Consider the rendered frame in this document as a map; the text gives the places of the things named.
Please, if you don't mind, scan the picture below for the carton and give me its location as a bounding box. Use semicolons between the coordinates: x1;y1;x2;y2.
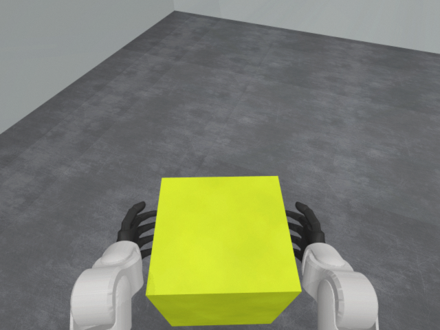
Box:
146;176;302;327

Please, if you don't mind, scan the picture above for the robot left hand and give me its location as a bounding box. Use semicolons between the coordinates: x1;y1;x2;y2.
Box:
116;201;157;259

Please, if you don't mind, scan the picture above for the robot right forearm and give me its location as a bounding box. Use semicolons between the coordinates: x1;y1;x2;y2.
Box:
302;243;379;330

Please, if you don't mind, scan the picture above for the robot left forearm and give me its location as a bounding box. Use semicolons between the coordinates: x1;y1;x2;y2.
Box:
69;241;144;330

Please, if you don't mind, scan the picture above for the robot right hand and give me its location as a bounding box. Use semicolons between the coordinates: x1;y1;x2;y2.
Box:
285;201;325;263

